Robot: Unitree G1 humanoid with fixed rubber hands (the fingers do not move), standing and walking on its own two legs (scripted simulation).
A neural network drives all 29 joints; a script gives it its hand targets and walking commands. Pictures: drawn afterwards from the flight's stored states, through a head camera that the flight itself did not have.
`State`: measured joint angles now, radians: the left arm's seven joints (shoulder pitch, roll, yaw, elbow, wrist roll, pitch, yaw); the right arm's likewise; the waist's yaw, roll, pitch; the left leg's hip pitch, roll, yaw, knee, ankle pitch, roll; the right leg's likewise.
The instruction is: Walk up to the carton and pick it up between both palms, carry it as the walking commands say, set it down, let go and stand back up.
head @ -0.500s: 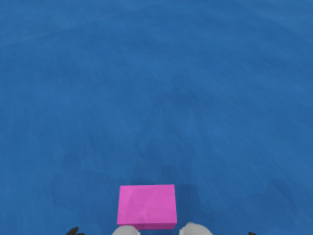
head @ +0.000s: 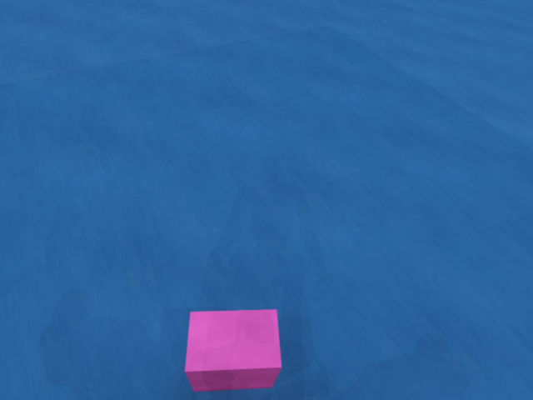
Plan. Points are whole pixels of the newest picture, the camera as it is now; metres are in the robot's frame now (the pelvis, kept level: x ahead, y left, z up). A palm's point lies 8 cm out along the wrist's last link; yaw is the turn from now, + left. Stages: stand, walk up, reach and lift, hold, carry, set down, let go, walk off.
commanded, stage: walk up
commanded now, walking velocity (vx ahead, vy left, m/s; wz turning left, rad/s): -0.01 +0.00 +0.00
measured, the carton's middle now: (233, 352) +0.36 +0.06 -0.63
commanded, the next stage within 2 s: stand in 1.68 s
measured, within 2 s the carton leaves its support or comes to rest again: neither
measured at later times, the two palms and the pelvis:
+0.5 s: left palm out of the picture -0.02 +0.18 -0.13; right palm out of the picture -0.05 -0.22 -0.14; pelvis +0.00 -0.02 +0.01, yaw +0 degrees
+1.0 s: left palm out of the picture +0.01 +0.18 -0.14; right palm out of the picture +0.01 -0.23 -0.15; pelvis +0.02 -0.03 +0.01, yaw +1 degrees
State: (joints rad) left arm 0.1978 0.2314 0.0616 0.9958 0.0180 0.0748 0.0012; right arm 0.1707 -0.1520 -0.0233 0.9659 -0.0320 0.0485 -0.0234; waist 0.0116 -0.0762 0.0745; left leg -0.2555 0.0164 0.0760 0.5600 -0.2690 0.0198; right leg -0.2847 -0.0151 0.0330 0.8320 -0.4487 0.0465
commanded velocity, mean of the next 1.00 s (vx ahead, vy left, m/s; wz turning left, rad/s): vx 0.02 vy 0.01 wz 0.00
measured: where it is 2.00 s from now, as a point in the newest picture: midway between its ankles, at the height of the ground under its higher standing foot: outside the picture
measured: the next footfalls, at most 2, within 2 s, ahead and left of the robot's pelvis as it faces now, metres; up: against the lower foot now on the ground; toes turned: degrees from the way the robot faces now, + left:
right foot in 0.06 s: -0.01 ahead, -0.13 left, +0.00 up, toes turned +1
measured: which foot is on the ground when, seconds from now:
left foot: down 0.00-1.00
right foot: up 0.00-0.04, down 0.06-1.00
